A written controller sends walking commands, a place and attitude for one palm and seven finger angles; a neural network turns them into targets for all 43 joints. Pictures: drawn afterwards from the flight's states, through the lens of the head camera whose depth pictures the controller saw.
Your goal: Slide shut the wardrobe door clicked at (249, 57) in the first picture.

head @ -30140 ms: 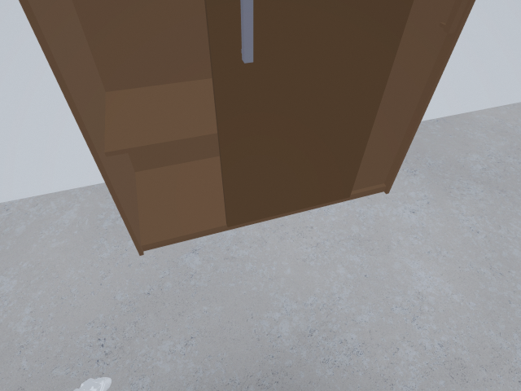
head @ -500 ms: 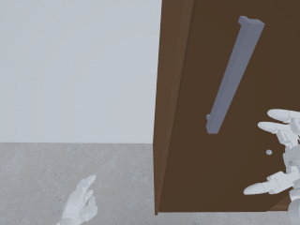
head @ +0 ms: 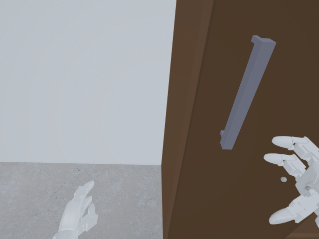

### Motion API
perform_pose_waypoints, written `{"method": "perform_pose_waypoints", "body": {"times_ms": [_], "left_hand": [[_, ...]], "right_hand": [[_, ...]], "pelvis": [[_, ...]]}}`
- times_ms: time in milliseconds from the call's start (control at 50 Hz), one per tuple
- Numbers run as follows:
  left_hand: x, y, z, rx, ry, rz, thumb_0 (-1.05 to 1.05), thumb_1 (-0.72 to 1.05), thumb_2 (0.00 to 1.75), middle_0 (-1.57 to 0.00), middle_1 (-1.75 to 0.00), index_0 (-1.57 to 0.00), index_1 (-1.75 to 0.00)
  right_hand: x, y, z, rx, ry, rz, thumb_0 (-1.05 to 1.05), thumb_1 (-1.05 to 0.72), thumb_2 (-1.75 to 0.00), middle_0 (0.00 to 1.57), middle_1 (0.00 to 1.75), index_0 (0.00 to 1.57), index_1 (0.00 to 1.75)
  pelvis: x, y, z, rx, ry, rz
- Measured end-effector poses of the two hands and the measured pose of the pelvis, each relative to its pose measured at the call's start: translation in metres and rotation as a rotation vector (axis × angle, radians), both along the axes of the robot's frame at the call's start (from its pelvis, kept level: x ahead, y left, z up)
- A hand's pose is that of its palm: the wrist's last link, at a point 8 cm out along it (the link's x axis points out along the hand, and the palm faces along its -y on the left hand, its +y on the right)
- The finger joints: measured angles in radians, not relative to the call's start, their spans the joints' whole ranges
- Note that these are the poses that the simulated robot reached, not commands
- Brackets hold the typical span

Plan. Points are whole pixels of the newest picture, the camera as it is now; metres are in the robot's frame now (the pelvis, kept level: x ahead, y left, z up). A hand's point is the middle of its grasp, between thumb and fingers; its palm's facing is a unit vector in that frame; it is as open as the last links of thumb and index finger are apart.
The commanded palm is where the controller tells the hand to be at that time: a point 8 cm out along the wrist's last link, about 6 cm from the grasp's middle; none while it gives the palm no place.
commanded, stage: draw the hand back to the body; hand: right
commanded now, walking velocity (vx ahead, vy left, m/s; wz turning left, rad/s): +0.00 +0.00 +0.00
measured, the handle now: (239, 98) +0.37 -0.19 +0.24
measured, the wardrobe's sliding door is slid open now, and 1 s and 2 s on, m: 0.00 0.00 0.00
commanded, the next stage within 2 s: step back with the hand held close in 1.06 s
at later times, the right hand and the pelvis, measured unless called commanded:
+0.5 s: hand (289, 169) +0.21 -0.26 +0.17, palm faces +0.40 +0.84 -0.37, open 10.6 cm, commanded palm +0.16 -0.30 +0.19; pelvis +0.01 -0.01 +0.01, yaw +2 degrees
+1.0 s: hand (294, 169) +0.21 -0.27 +0.17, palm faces +0.43 +0.83 -0.34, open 7.5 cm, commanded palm +0.16 -0.31 +0.19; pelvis +0.02 -0.02 +0.01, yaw +2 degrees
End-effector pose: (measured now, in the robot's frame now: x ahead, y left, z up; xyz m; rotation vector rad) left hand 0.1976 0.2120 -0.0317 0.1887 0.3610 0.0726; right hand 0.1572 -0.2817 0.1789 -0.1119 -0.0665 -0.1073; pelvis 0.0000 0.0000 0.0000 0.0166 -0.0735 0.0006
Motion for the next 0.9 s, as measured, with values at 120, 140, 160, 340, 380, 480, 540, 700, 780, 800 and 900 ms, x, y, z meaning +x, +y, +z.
{"method": "perform_pose_waypoints", "body": {"times_ms": [120,140,160,340,380,480,540,700,780,800,900], "left_hand": [[-0.009,0.001,-0.007,0.018,0.057,-0.016,0.01,0.9,0.9,-0.2,-0.3,-0.2,-0.3],[-0.012,0.001,-0.01,0.019,0.076,-0.015,0.01,0.9,0.9,-0.2,-0.3,-0.2,-0.3],[-0.014,0.001,-0.013,0.02,0.095,-0.014,0.01,0.9,0.9,-0.2,-0.3,-0.2,-0.3],[-0.032,0.002,-0.036,0.026,0.24,0.019,0.01,0.9,0.9,-0.2,-0.3,-0.2,-0.3],[-0.032,0.001,-0.037,0.021,0.247,0.03,0.01,0.9,0.9,-0.2,-0.3,-0.2,-0.3],[-0.026,-0.002,-0.034,0.007,0.238,0.048,0.01,0.9,0.9,-0.2,-0.3,-0.2,-0.3],[-0.021,-0.003,-0.031,0.006,0.231,0.054,0.01,0.9,0.9,-0.2,-0.3,-0.2,-0.3],[-0.008,-0.007,-0.023,0.023,0.224,0.043,0.01,0.9,0.9,-0.2,-0.3,-0.2,-0.3],[-0.004,-0.009,-0.022,0.028,0.224,0.034,0.01,0.9,0.9,-0.2,-0.3,-0.2,-0.3],[-0.004,-0.01,-0.021,0.028,0.225,0.032,0.01,0.9,0.9,-0.2,-0.3,-0.2,-0.3],[-0.003,-0.013,-0.022,0.027,0.235,0.025,0.01,0.9,0.9,-0.2,-0.3,-0.2,-0.3]], "right_hand": [[-0.01,-0.011,0.011,-0.221,-0.12,-0.26,-0.01,0.39,-0.28,0.26,1.05,0.25,1.05],[-0.012,-0.012,0.011,-0.236,-0.13,-0.284,-0.01,0.36,-0.29,0.25,1.04,0.25,1.04],[-0.013,-0.013,0.01,-0.246,-0.137,-0.302,-0.01,0.33,-0.31,0.25,1.02,0.25,1.02],[-0.004,-0.01,0.004,-0.293,-0.146,-0.308,0.0,0.03,-0.45,0.24,0.84,0.24,0.84],[0.0,-0.011,0.005,-0.304,-0.151,-0.298,0.0,-0.04,-0.49,0.24,0.8,0.24,0.8],[0.008,-0.012,0.009,-0.323,-0.162,-0.275,0.0,-0.22,-0.57,0.24,0.69,0.23,0.69],[0.011,-0.015,0.009,-0.325,-0.158,-0.271,0.0,-0.33,-0.62,0.23,0.63,0.23,0.63],[0.014,-0.025,0.002,-0.303,-0.129,-0.301,0.01,-0.62,-0.76,0.22,0.46,0.22,0.46],[0.013,-0.027,0.003,-0.295,-0.131,-0.311,0.01,-0.74,-0.82,0.22,0.39,0.21,0.39],[0.013,-0.027,0.003,-0.293,-0.131,-0.312,0.01,-0.76,-0.84,0.22,0.37,0.21,0.37],[0.013,-0.028,0.002,-0.289,-0.129,-0.317,0.02,-0.84,-0.87,0.22,0.33,0.21,0.33]], "pelvis": [[-0.006,0.004,0.002,0.009,-0.001,0.007],[-0.006,0.004,0.002,0.008,-0.001,0.009],[-0.006,0.003,0.003,0.008,-0.002,0.009],[0.002,-0.006,0.006,-0.004,-0.006,0.018],[0.005,-0.008,0.006,-0.008,-0.007,0.023],[0.012,-0.012,0.007,-0.013,-0.007,0.036],[0.015,-0.014,0.007,-0.013,-0.006,0.04],[0.018,-0.017,0.008,-0.01,-0.004,0.04],[0.018,-0.018,0.009,-0.009,-0.004,0.037],[0.018,-0.019,0.009,-0.008,-0.005,0.037],[0.018,-0.019,0.009,-0.008,-0.005,0.035]]}}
